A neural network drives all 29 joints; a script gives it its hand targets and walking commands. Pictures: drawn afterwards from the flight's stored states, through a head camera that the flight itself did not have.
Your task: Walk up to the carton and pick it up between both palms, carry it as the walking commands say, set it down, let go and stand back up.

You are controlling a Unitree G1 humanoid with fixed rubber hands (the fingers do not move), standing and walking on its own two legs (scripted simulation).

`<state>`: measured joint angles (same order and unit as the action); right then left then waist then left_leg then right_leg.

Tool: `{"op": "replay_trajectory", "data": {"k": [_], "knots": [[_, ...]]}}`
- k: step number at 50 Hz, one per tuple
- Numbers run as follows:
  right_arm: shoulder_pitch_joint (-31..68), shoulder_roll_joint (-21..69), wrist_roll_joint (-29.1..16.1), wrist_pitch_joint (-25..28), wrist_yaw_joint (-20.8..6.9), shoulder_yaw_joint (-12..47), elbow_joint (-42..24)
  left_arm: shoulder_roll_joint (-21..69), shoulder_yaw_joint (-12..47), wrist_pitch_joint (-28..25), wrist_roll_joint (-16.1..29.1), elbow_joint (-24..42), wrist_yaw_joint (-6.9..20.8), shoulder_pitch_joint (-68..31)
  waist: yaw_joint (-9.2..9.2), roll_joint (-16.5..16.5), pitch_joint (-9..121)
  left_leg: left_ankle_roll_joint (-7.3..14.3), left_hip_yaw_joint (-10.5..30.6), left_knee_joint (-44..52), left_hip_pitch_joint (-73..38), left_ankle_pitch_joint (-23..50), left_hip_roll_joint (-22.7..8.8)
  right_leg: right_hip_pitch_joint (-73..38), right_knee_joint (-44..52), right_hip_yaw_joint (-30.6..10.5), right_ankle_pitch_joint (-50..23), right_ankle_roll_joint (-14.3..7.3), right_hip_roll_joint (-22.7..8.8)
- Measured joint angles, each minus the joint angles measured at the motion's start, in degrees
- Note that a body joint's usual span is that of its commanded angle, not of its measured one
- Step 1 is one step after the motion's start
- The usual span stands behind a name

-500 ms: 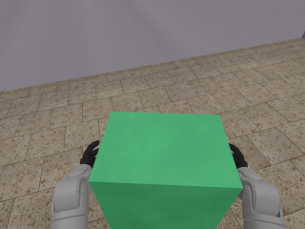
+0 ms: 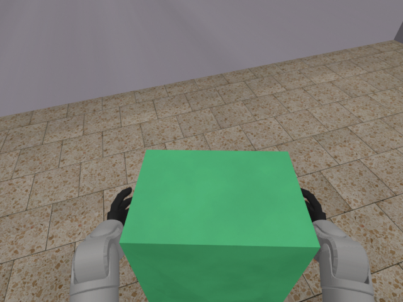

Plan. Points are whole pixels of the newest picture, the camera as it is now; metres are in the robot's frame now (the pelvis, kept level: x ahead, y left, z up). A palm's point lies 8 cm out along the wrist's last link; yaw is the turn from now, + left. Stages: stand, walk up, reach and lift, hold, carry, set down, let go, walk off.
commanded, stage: carry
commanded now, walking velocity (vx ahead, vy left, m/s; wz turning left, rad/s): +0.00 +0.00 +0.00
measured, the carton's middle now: (215, 233) +0.27 +0.00 -0.01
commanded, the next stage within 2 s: hold in 1.02 s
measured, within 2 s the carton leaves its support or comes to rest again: neither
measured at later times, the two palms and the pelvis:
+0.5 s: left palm (117, 223) +0.27 +0.19 +0.04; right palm (309, 219) +0.27 -0.18 +0.04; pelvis +0.01 +0.00 +0.00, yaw +0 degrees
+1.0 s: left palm (117, 223) +0.27 +0.19 +0.05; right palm (312, 224) +0.26 -0.19 +0.04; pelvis +0.00 +0.00 +0.00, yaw +0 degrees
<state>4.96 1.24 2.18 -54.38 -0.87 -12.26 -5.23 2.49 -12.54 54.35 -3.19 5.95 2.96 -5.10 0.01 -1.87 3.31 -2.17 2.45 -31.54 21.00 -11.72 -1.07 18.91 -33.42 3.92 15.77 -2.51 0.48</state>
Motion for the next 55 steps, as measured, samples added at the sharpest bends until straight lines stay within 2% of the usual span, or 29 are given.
{"op": "replay_trajectory", "data": {"k": [2, 10, 16, 19, 24, 29, 38, 42, 49, 54, 55], "knots": [[0.24, -0.07, 0.35, 1.22, -0.20, 0.04, 1.11, 0.05, -0.32, -1.38, -0.24, -1.42, 0.42, -0.39, 0.01, -0.02, 0.04, -0.12, 0.32, -0.02, 0.24, 0.05, -0.24, -0.10, 0.54, 0.31, -0.24, -0.13, 0.28], [-0.21, 0.20, -0.39, 1.32, 0.32, 0.89, -2.13, -1.01, 0.57, -1.66, 1.05, 2.48, 0.15, 1.09, 0.10, 1.47, -0.51, -0.35, 0.39, 0.04, 0.43, -0.09, -0.49, 0.09, 0.66, 0.38, -0.21, -0.31, 0.51], [-0.46, 0.57, 0.60, 3.02, -0.19, 0.41, 1.43, -1.07, 0.55, -2.96, 0.30, -1.38, 0.43, 0.66, 0.02, 1.36, 0.89, -0.31, 0.64, -0.96, -0.14, -1.04, -0.44, -0.91, 0.29, 0.64, 0.57, -0.20, 0.48], [-0.89, 0.41, 0.37, 2.49, -0.16, 0.81, 0.55, -1.50, 1.09, -2.11, 0.41, -0.16, 0.34, 1.06, -0.03, 1.19, 0.64, -0.26, 0.50, -1.28, -0.75, -1.53, -0.49, -1.62, 0.36, 0.49, 0.72, -0.11, 0.52], [0.91, 0.18, 1.63, 2.90, -0.29, 0.87, 4.43, -1.80, 0.61, -3.06, -0.50, -4.31, 0.98, -0.34, -0.14, 1.64, 1.30, 0.03, -0.01, 0.00, -1.27, -0.87, -0.02, -1.49, 0.44, 0.04, 0.65, 0.10, 0.01], [0.81, -0.45, 0.57, 2.58, -0.12, 1.22, 1.45, -2.09, 1.41, -2.76, 0.54, -1.23, 0.16, -0.28, -0.53, 1.23, -0.20, 0.06, -0.03, -0.60, -0.47, -0.81, 0.01, -0.67, -0.22, 0.03, 0.61, 0.18, -0.04], [-1.11, 0.75, 0.43, 2.36, 0.21, 0.46, -0.40, -1.18, 0.75, -2.31, 0.71, -0.34, 0.46, 0.58, -0.55, 0.92, -0.29, -0.11, 0.34, -0.30, 0.22, -0.45, -0.19, -0.22, 0.39, 0.40, 0.19, -0.08, 0.19], [-0.77, 1.00, 1.16, 3.42, -0.23, -0.14, 1.79, -0.36, -0.19, -3.66, -0.09, -2.85, 0.91, 0.18, -0.28, 0.93, -0.16, -0.11, 0.39, -0.48, -0.03, -0.61, -0.26, -0.58, 0.46, 0.46, 0.19, -0.10, 0.26], [-0.84, 0.81, 0.67, 4.52, -0.15, 0.60, 0.68, -1.79, 1.05, -3.75, 0.39, -0.82, 0.73, 0.05, -0.16, 1.25, -0.45, -0.14, 0.06, -0.74, -0.31, -0.67, -0.31, -0.54, -0.25, 0.14, 0.38, -0.11, 0.26], [-0.61, 0.53, 1.40, 4.83, -0.18, 0.87, 2.02, -1.85, 0.87, -4.43, -0.18, -3.14, 1.38, -0.68, -0.16, 1.23, 0.78, -0.21, 0.14, -0.72, -0.42, -0.58, -0.32, -0.68, -0.22, 0.23, 0.34, -0.19, 0.28], [-0.19, 0.50, 1.65, 5.81, -0.34, 0.51, 3.62, -1.54, 0.59, -5.55, -0.51, -4.83, 1.41, -1.14, -0.83, 1.41, -0.28, -0.08, -0.29, -0.06, -2.02, -0.47, -0.45, -1.98, 0.26, -0.22, 0.14, -0.22, 0.41]]}}
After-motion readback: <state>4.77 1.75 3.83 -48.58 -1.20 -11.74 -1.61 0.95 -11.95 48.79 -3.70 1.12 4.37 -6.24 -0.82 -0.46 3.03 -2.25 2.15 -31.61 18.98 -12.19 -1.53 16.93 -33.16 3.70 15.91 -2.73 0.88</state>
